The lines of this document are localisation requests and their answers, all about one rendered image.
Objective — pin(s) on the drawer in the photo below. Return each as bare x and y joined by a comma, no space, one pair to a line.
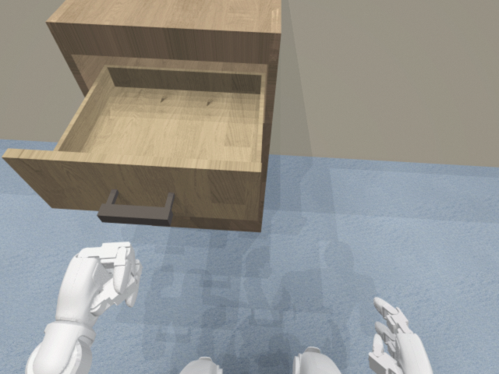
148,131

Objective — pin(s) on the right robot shin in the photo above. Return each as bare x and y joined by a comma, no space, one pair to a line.
312,349

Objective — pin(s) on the cabinet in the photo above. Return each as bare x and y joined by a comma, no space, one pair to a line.
220,35

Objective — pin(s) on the robot left forearm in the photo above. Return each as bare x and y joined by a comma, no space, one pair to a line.
65,349

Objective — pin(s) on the robot right hand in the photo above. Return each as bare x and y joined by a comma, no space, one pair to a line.
404,346

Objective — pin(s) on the robot left hand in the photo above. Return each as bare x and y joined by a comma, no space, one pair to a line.
112,267

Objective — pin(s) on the robot right thigh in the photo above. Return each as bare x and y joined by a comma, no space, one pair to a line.
314,363

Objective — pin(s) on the handle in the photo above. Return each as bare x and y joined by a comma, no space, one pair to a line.
127,214

